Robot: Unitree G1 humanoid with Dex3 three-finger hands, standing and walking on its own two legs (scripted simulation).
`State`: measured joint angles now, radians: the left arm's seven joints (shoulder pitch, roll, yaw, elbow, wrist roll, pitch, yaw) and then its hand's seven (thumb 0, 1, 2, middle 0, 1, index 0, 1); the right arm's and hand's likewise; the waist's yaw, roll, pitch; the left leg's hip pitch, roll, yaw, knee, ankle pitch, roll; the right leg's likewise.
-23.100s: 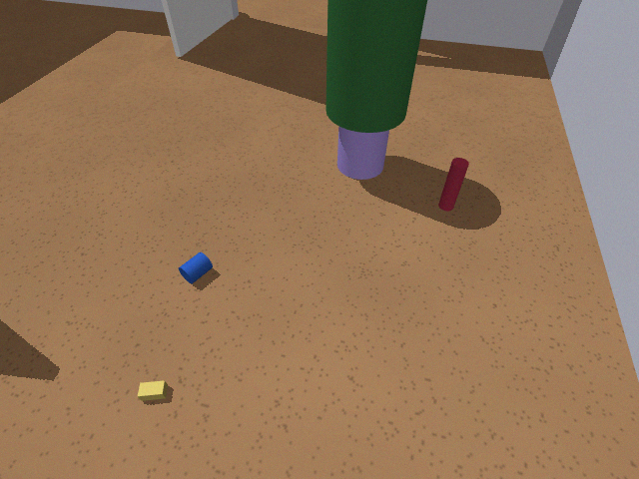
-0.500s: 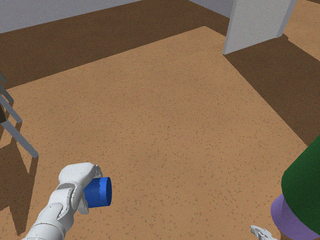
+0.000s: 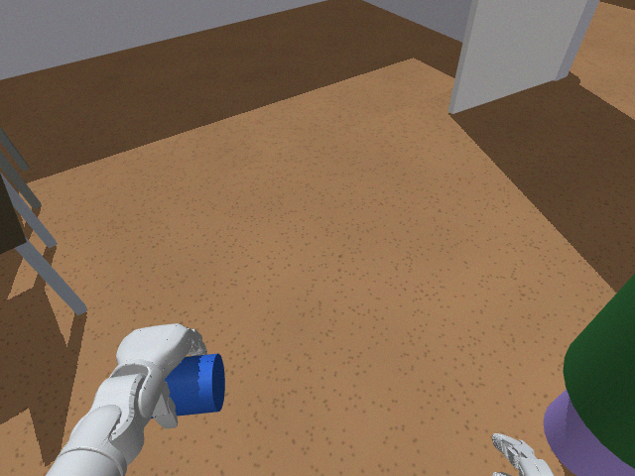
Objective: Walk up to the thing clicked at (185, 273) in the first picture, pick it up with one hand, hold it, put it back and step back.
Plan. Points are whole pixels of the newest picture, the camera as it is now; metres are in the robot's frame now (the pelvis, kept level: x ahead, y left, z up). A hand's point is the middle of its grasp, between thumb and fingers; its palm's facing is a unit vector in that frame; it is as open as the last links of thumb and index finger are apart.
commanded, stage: hold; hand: left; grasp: from above
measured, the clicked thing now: (184, 385) +0.29 +0.21 -0.08
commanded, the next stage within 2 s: crouch in 0.54 s
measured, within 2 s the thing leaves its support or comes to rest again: neither
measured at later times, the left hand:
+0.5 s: hand (165, 373) +0.29 +0.22 -0.04, palm faces -0.46 -0.07 -0.89, open 10.1 cm
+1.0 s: hand (168, 394) +0.29 +0.24 -0.09, palm faces -0.48 -0.04 -0.88, open 10.1 cm
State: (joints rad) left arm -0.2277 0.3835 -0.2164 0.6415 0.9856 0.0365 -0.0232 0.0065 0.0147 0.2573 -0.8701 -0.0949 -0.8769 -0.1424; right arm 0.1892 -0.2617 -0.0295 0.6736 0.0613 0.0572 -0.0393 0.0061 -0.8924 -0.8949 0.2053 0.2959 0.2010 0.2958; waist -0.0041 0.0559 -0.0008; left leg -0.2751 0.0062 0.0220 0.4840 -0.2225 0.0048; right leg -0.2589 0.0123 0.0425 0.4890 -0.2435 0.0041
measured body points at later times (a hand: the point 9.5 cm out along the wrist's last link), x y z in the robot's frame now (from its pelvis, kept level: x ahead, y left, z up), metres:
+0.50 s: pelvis +0.00 +0.00 +0.00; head +0.01 -0.02 +0.45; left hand +0.31 +0.22 +0.01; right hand +0.14 -0.26 -0.11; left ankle +0.02 +0.12 -0.74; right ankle +0.01 -0.12 -0.74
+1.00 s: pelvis +0.00 +0.00 -0.01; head +0.04 +0.00 +0.44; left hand +0.31 +0.24 -0.04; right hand +0.13 -0.26 -0.13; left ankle +0.02 +0.12 -0.74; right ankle +0.01 -0.12 -0.74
